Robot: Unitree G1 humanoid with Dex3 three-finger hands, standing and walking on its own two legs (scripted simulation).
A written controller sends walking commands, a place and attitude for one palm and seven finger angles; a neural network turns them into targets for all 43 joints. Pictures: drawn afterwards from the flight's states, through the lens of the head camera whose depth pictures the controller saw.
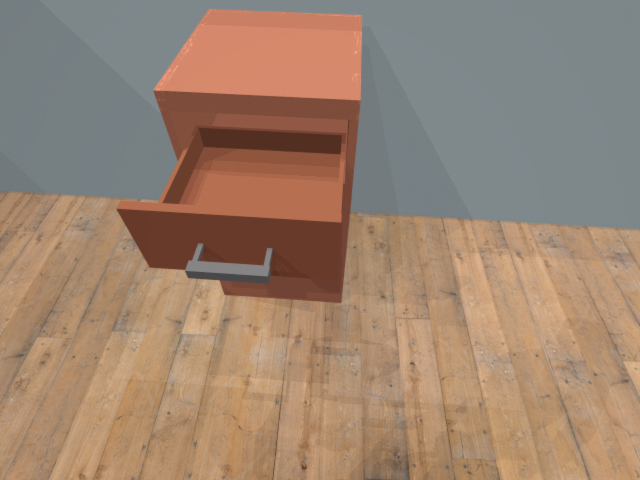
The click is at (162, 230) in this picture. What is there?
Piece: drawer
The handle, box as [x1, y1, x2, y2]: [185, 243, 272, 283]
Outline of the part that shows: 185,269 187,276 193,278 268,283 270,275 269,264 272,248 267,248 263,265 220,263 200,261 199,259 203,249 203,244 198,243 193,258 191,261 188,261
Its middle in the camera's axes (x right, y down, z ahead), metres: -0.16 +0.04 +0.70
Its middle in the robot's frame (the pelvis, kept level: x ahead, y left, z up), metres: +0.48 +0.19 -0.10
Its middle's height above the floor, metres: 0.68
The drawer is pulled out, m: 0.30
